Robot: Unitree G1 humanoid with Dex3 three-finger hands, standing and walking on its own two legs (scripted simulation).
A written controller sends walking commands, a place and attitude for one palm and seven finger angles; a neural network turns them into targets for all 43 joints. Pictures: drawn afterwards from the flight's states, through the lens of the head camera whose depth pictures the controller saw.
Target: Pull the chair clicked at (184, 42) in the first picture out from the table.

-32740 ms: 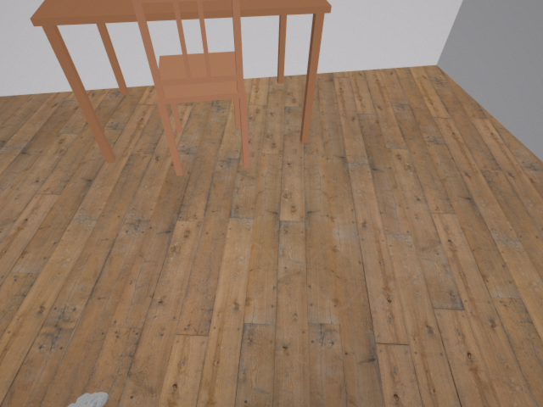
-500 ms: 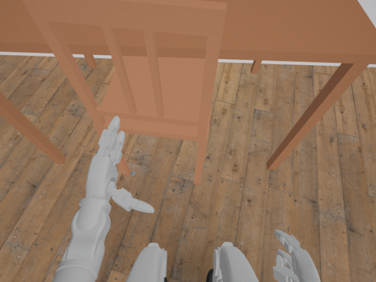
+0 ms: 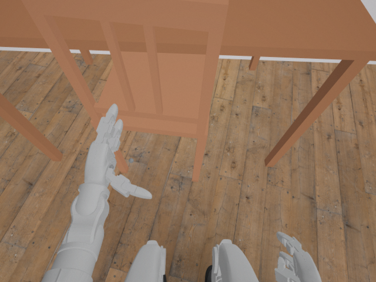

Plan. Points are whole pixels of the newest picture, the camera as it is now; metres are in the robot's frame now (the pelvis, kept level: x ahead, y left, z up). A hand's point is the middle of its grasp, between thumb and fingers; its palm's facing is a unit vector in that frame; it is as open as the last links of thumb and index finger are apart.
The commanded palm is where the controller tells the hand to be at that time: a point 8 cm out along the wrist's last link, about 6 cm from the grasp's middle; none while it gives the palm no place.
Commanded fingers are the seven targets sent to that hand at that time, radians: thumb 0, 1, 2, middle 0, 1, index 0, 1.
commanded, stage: push the fingers through the gap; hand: left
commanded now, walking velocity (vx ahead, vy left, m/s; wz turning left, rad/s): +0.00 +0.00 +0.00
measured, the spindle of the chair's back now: (121, 73) +0.59 +0.18 +0.04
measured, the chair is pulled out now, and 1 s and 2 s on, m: -0.09 -0.09 -0.09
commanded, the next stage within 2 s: hook a spindle and tug to test in 1.30 s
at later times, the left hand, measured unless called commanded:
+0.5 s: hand (136, 136) +0.41 +0.13 +0.02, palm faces -0.04 -1.00 -0.03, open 17.0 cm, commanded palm +0.39 +0.17 +0.03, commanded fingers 0.00 -0.50 0.30 -0.06 -0.08 -0.06 -0.08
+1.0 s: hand (142, 120) +0.45 +0.12 +0.02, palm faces -0.01 -1.00 -0.03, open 17.0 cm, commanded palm +0.42 +0.17 +0.02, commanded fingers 0.00 -0.50 0.30 -0.06 -0.08 -0.06 -0.08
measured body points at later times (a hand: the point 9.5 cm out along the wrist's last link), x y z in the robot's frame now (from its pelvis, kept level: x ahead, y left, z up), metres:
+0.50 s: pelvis +0.00 +0.01 +0.00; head +0.13 +0.01 +0.43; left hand +0.41 +0.18 +0.03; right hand +0.11 -0.25 -0.12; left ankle +0.02 +0.11 -0.62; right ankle +0.04 -0.12 -0.62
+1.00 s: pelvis +0.00 +0.00 +0.00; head +0.13 +0.01 +0.43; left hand +0.45 +0.17 +0.03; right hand +0.07 -0.25 -0.12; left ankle +0.02 +0.11 -0.62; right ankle +0.04 -0.12 -0.62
